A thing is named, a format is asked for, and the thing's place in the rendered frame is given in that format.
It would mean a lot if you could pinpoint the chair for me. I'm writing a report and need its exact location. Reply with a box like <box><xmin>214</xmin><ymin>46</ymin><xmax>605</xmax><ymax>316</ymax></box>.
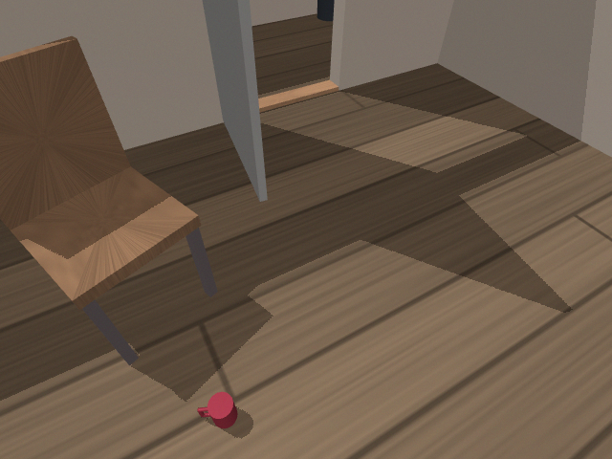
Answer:
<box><xmin>0</xmin><ymin>36</ymin><xmax>218</xmax><ymax>365</ymax></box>

